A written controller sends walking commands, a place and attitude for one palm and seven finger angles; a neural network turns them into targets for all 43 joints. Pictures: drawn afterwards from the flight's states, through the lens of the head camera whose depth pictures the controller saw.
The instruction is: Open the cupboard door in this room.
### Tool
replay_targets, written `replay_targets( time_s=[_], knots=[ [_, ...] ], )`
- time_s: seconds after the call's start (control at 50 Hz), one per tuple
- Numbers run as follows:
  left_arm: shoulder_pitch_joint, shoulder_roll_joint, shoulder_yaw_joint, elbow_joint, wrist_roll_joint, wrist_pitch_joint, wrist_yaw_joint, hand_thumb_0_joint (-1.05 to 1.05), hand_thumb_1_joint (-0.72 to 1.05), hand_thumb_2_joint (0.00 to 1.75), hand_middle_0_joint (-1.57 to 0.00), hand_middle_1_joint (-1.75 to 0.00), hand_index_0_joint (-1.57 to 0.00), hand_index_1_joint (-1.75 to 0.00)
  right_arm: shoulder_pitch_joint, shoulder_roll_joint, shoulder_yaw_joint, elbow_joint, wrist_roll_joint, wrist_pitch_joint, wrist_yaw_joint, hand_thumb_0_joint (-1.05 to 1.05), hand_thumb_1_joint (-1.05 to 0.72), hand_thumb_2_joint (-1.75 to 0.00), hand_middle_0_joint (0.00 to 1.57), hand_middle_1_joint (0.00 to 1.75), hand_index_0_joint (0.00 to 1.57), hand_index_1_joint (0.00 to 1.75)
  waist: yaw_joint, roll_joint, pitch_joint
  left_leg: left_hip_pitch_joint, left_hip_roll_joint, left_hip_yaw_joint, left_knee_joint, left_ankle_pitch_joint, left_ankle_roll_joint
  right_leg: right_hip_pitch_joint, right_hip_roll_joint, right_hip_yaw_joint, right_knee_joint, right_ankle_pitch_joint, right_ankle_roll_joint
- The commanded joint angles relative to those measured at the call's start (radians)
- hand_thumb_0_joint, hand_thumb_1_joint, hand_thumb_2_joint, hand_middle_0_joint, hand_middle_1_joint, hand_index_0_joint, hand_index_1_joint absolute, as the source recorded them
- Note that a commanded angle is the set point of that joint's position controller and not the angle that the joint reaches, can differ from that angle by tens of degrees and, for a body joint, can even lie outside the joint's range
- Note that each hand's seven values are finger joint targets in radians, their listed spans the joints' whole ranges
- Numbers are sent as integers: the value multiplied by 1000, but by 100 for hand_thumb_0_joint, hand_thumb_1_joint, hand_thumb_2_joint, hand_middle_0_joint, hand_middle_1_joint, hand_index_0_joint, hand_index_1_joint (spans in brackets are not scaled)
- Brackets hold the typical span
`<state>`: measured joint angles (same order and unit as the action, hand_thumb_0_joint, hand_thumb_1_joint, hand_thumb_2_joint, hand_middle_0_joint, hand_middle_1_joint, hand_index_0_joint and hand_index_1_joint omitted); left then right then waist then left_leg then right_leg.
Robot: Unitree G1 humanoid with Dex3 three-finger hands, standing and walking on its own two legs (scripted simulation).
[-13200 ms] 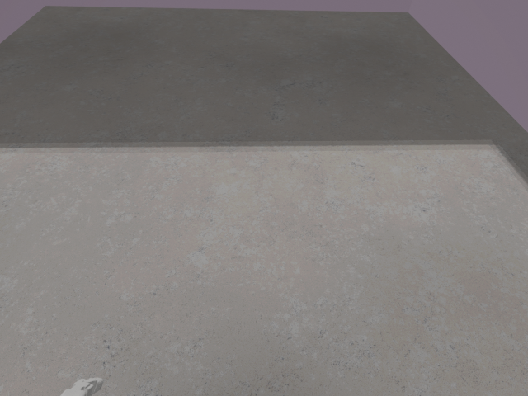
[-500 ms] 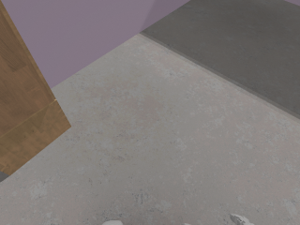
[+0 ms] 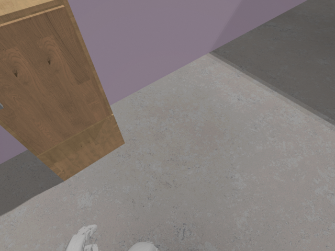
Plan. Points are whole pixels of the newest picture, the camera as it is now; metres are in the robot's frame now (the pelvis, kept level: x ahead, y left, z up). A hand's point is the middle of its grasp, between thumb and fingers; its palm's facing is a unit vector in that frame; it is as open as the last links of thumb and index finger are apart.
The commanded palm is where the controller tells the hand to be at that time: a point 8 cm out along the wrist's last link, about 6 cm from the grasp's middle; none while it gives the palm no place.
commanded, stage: turn to face it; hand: left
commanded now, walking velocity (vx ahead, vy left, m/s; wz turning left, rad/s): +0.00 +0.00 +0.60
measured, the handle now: out of the picture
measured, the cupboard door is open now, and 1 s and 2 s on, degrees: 0 0 0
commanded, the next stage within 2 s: take the last steps up to it in 1.06 s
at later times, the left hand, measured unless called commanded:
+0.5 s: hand out of the picture -0.05 +0.28 -0.18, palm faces +0.35 -0.90 -0.24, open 7.4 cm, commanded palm none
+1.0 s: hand out of the picture +0.01 +0.26 -0.14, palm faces +0.49 -0.83 -0.26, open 7.4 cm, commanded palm none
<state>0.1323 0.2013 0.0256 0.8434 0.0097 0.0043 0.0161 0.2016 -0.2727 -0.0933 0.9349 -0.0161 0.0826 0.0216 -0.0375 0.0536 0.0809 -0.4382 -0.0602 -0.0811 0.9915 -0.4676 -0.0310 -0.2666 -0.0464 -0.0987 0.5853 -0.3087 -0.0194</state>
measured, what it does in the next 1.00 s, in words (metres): steps on the spot, turning left: left foot, then right foot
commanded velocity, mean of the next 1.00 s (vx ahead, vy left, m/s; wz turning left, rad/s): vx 0.00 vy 0.00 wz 0.48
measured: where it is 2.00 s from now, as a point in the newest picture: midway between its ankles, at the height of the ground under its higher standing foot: outside the picture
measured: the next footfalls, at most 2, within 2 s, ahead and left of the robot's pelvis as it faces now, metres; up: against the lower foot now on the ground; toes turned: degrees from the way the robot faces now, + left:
left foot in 0.36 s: -0.01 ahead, +0.14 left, +0.00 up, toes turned +20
right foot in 1.00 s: +0.07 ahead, -0.06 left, +0.00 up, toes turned +29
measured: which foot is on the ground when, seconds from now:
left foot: up 0.00-0.34, down 0.36-1.00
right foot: down 0.00-0.36, up 0.38-0.98, down 1.00-1.00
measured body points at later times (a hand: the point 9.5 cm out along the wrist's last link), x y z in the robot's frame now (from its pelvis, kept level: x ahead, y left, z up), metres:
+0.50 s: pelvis -0.02 +0.06 +0.00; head +0.01 +0.11 +0.45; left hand -0.06 +0.33 -0.16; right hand +0.17 -0.16 -0.11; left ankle -0.04 +0.13 -0.73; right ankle +0.00 -0.12 -0.65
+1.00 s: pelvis -0.02 +0.02 +0.00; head +0.01 +0.02 +0.45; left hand -0.02 +0.30 -0.12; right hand +0.12 -0.19 -0.15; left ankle -0.04 +0.13 -0.73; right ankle +0.03 -0.09 -0.73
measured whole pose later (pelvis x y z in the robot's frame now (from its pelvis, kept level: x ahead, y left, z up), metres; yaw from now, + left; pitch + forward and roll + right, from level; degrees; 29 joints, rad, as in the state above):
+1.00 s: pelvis -0.02 +0.02 +0.00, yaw +30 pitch +0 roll +1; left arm 0.11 0.21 0.04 0.88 0.00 0.02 0.02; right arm 0.27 -0.22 -0.06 0.96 -0.02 0.05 0.00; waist -0.04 0.01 0.05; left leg -0.30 -0.11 -0.14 0.52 -0.21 0.03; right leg -0.23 -0.01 -0.01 0.52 -0.31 0.05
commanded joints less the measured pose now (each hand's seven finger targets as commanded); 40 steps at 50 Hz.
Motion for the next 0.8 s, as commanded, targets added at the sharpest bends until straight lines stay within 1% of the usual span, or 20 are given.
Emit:
replay_targets(
  time_s=[0.0, 0.04, 0.08, 0.12, 0.22, 0.26, 0.28, 0.3, 0.32, 0.34, 0.36, 0.38, 0.4, 0.44, 0.46, 0.5, 0.54, 0.64, 0.66, 0.78],
  knots=[
    [-15, 166, 44, -69, 8, -19, 22, 0, 90, 90, -20, -30, -20, -30, 9, -71, -19, -59, -8, -19, 12, 0, -90, -90, 20, 30, 20, 30, 4, -221, -49, -125, 84, 35, 267, 90, -33, 79, -267, 135, -267, 302, -70],
    [43, 171, 44, -50, 9, -22, 24, 0, 90, 90, -20, -30, -20, -30, -18, -72, -13, -63, -5, -16, 12, 0, -90, -90, 20, 30, 20, 30, 30, -237, -67, -125, 92, 54, 230, 87, -45, 128, -277, 108, -254, 386, -82],
    [83, 185, 48, -28, 11, -19, 24, 0, 90, 90, -20, -30, -20, -30, -54, -64, -9, -68, -3, -13, 13, 0, -90, -90, 20, 30, 20, 30, 47, -212, -63, -119, 97, 73, 166, 69, -51, 157, -294, 88, -253, 400, -91],
    [101, 207, 54, -18, 14, -16, 23, 0, 90, 90, -20, -30, -20, -30, -78, -57, -4, -70, -2, -10, 13, 0, -90, -90, 20, 30, 20, 30, 55, -210, -61, -103, 103, 96, 101, 50, -53, 166, -310, 66, -254, 387, -100],
    [129, 244, 65, 7, 20, -7, 19, 0, 90, 90, -20, -30, -20, -30, -127, -43, 12, -86, 7, -26, 14, 0, -90, -90, 20, 30, 20, 30, 81, -248, -96, -10, 104, 161, -137, 2, -37, 191, -341, 21, -205, 449, -113],
    [129, 255, 72, 15, 20, -2, 16, 0, 90, 90, -20, -30, -20, -30, -112, -42, 15, -90, 9, -35, 11, 0, -90, -90, 20, 30, 20, 30, 77, -264, -117, 38, 95, 185, -237, 15, -25, 202, -344, 0, -163, 483, -103],
    [121, 256, 75, 23, 19, 1, 15, 0, 90, 90, -20, -30, -20, -30, -87, -43, 14, -87, 9, -41, 10, 0, -90, -90, 20, 30, 20, 30, 62, -253, -132, 84, 98, 194, -323, 58, -20, 200, -347, -23, -118, 478, -82],
    [122, 256, 77, 23, 14, 4, 13, 0, 90, 90, -20, -30, -20, -30, -57, -55, 13, -82, 6, -47, 9, 0, -90, -90, 20, 30, 20, 30, 44, -230, -147, 160, 89, 208, -432, 152, -13, 170, -327, -61, -62, 452, -47],
    [116, 244, 78, 20, 5, 9, 10, 0, 90, 90, -20, -30, -20, -30, 1, -92, 2, -68, 4, -57, 10, 0, -90, -90, 20, 30, 20, 30, 7, -139, -177, 305, 114, 174, -570, 303, 2, 77, -304, -96, 64, 367, 2],
    [130, 183, 71, -9, -2, 15, 2, 0, 90, 90, -20, -30, -20, -30, 48, -209, -26, -68, -4, -68, 5, 0, -90, -90, 20, 30, 20, 30, -17, 158, -207, 490, 345, -151, -625, 609, 108, -191, -173, -131, 287, -18, 87],
    [62, 138, 47, -53, 4, 19, 2, 0, 90, 90, -20, -30, -20, -30, 118, -280, -40, -52, 1, -61, -1, 0, -90, -90, 20, 30, 20, 30, -54, 270, -195, 494, 504, -289, -625, 924, 226, -327, -102, -61, 448, -400, 115],
    [5, 151, 46, -49, 9, 36, 17, 0, 90, 90, -20, -30, -20, -30, 155, -263, -37, -27, 2, -63, -16, 0, -90, -90, 20, 30, 20, 30, -69, 232, -215, 461, 492, -294, -612, 926, 230, -329, -103, 47, 537, -370, 108],
    [-19, 145, 53, -39, 3, 32, 15, 0, 90, 90, -20, -30, -20, -30, 112, -235, -31, -35, -1, -64, -28, 0, -90, -90, 20, 30, 20, 30, -52, 186, -164, 435, 442, -260, -601, 892, 221, -361, -97, 71, 588, -299, 110],
    [12, 153, 60, -3, 4, 27, 3, 0, 90, 90, -20, -30, -20, -30, 12, -178, -8, -64, -3, -70, -31, 0, -90, -90, 20, 30, 20, 30, 6, 100, -111, 379, 335, -138, -607, 878, 173, -336, -91, 81, 619, -144, 118],
    [43, 154, 61, 11, 4, 28, 0, 0, 90, 90, -20, -30, -20, -30, -12, -166, -3, -74, -1, -74, -30, 0, -90, -90, 20, 30, 20, 30, 24, 90, -119, 384, 309, -107, -613, 872, 160, -322, -86, 78, 622, -105, 124],
    [60, 163, 62, 24, 5, 28, -2, 0, 90, 90, -20, -30, -20, -30, -18, -156, -2, -78, 2, -79, -29, 0, -90, -90, 20, 30, 20, 30, 32, 88, -133, 381, 282, -86, -629, 844, 158, -293, -80, 82, 605, -63, 133],
    [48, 165, 61, 22, 6, 30, 1, 0, 90, 90, -20, -30, -20, -30, 4, -150, -3, -73, 3, -79, -28, 0, -90, -90, 20, 30, 20, 30, 25, 66, -121, 375, 273, -106, -645, 805, 158, -291, -73, 88, 593, -40, 139],
    [-4, 162, 57, 0, 5, 30, 7, 0, 90, 90, -20, -30, -20, -30, 39, -148, -9, -67, 0, -77, -29, 0, -90, -90, 20, 30, 20, 30, 11, 67, -107, 386, 279, -195, -659, 725, 191, -300, -62, 108, 518, -53, 146],
    [-23, 158, 56, -7, 3, 30, 8, 0, 90, 90, -20, -30, -20, -30, 48, -147, -11, -66, -2, -75, -30, 0, -90, -90, 20, 30, 20, 30, 1, 74, -103, 378, 282, -221, -659, 704, 198, -293, -59, 110, 497, -66, 144],
    [-76, 132, 44, -26, -1, 24, 11, 0, 90, 90, -20, -30, -20, -30, 75, -136, -16, -51, -10, -68, -33, 0, -90, -90, 20, 30, 20, 30, -15, 77, -108, 368, 285, -310, -641, 689, 226, -233, -20, 114, 332, -139, 122]
  ],
)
